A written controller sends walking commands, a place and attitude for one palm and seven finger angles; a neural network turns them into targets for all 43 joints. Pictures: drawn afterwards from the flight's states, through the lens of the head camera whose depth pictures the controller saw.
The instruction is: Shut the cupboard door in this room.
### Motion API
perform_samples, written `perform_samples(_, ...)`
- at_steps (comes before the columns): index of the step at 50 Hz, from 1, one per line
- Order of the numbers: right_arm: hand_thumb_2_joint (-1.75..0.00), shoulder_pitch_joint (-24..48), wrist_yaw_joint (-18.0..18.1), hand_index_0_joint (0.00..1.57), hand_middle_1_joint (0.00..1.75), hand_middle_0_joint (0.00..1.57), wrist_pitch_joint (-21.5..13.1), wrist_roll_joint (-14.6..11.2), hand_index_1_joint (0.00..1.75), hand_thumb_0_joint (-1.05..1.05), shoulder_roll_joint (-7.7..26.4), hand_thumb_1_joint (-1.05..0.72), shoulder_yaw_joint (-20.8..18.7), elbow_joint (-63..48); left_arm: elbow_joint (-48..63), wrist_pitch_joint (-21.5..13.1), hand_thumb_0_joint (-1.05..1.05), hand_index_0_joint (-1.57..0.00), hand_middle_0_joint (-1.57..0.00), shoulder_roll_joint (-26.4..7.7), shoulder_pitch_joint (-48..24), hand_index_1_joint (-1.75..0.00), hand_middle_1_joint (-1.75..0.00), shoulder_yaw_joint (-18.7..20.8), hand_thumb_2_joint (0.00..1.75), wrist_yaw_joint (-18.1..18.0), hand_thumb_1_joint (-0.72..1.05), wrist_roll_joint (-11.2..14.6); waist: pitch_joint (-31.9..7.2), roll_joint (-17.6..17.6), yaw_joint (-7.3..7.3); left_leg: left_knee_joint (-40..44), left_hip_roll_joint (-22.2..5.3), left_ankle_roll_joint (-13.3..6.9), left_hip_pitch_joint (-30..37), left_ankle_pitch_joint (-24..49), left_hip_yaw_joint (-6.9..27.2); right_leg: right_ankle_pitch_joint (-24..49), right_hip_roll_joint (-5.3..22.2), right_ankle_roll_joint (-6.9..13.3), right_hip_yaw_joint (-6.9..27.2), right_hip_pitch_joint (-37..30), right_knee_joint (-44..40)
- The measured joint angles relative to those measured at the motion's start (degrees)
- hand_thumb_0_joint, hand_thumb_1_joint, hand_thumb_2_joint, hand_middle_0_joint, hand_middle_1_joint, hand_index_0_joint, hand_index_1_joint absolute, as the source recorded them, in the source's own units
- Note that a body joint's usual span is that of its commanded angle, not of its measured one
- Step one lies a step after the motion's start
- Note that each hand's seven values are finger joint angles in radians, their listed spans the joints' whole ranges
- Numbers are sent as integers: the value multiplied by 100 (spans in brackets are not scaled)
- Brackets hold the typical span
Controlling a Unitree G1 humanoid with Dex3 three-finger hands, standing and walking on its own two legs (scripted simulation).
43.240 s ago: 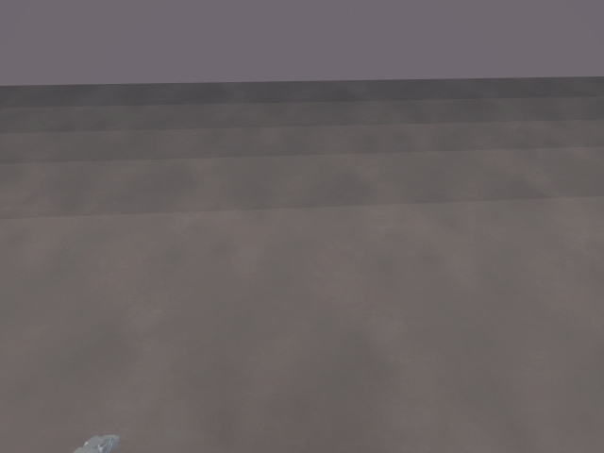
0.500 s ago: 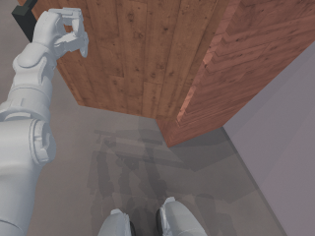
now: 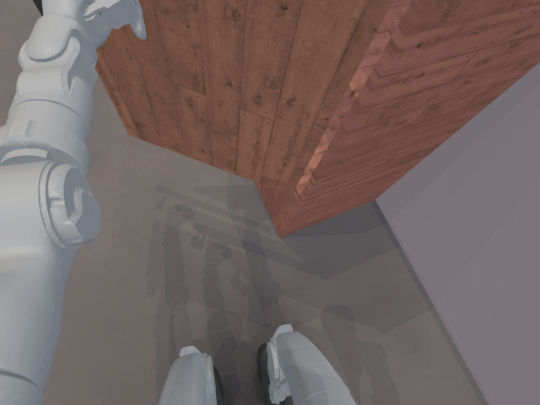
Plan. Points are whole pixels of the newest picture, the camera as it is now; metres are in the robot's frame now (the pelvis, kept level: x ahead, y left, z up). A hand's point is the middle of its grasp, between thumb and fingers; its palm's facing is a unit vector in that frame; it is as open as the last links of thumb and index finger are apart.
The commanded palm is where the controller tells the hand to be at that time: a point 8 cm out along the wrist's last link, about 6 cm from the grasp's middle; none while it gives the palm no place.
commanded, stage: pull the fist back off the door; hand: left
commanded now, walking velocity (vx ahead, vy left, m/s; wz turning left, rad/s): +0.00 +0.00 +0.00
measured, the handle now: out of the picture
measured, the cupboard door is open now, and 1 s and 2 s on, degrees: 47 47 47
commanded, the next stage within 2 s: draw the hand back to the body in 0.78 s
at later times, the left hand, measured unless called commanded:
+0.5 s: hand (136, 50) +0.53 +0.08 +0.13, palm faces +0.04 -1.00 -0.03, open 3.1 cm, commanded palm +0.49 +0.12 +0.12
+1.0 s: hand (142, 80) +0.48 +0.07 +0.14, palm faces +0.03 -1.00 -0.02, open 3.1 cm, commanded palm +0.43 +0.14 +0.14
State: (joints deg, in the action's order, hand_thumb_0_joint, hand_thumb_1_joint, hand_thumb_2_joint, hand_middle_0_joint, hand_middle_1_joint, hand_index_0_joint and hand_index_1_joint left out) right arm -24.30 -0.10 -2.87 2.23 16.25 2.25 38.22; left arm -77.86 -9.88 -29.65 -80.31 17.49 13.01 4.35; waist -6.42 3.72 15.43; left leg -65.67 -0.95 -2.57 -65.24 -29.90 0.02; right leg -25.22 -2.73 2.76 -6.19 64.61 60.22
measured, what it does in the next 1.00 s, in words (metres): stands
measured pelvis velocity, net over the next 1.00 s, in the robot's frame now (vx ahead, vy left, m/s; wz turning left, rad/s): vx -0.01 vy -0.01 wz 0.01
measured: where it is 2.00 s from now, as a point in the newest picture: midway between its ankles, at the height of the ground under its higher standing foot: outside the picture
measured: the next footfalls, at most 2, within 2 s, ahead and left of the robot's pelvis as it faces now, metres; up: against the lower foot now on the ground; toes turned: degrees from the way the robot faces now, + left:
none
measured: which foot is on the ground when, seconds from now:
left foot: down 0.00-1.00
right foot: down 0.00-1.00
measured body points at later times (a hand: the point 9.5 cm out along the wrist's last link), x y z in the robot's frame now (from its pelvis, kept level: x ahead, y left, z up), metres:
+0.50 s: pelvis +0.02 -0.02 +0.04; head +0.13 -0.02 +0.48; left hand +0.52 +0.13 +0.13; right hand -0.01 -0.27 -0.08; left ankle -0.01 +0.09 -0.65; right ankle +0.02 -0.10 -0.65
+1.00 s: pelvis -0.01 -0.01 +0.04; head +0.08 -0.02 +0.48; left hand +0.47 +0.13 +0.14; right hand +0.04 -0.26 -0.09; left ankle -0.01 +0.09 -0.65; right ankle +0.02 -0.10 -0.65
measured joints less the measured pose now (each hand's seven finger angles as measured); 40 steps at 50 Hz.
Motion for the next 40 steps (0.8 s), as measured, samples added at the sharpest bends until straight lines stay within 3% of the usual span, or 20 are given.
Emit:
perform_samples(3,-90,-152,-294,20,30,20,22,195,30,0,-85,-91,-39,-179,390,-240,0,-130,-130,395,340,-150,-150,178,92,-1368,88,-325,-66,26,-52,102,1,15,39,32,-40,20,-1,-2,44,-8,-59)
perform_samples(6,-90,-226,-527,20,30,20,95,275,30,0,-195,-91,-72,-196,694,-611,0,-130,-130,667,762,-150,-150,62,91,-2001,88,-715,-82,40,-94,226,1,27,193,52,-82,27,-7,9,92,-124,-132)
perform_samples(9,-90,-257,-590,20,30,20,247,221,30,0,-285,-91,-76,-143,764,-737,1,-130,-130,871,1109,-150,-150,19,91,-1973,89,-767,-55,45,-142,445,-5,37,502,94,-120,63,-26,24,141,-401,-310)
perform_samples(15,-90,-394,-525,20,30,20,355,120,30,0,-284,-90,-106,-181,801,-959,1,-130,-130,1148,1753,-150,-150,229,90,-1874,89,-547,-89,56,-250,979,-22,70,1241,225,-216,180,-72,43,267,-1065,-755)
perform_samples(22,-90,-337,-498,20,30,20,418,8,30,0,-130,-91,-227,-178,900,-1296,1,-130,-130,1259,2357,-150,-150,38,90,-1724,90,-392,-112,-26,-456,1295,-2,99,1786,317,-246,228,-68,70,315,-1561,-975)
perform_samples(31,-90,103,-368,20,30,20,385,-100,30,0,36,-91,-413,-111,1482,-1594,1,-130,-130,1733,3065,-150,-150,-594,90,-1614,90,-86,-48,-169,-749,1294,85,104,1954,395,-146,241,22,74,216,-1769,-954)
perform_samples(40,-90,566,-270,20,30,20,329,-142,30,0,-58,-91,-339,-139,1518,-1646,1,-131,-130,1989,3210,-150,-150,-802,90,-1811,90,-158,-73,-179,-812,1246,142,65,2063,418,-198,238,83,34,264,-1844,-840)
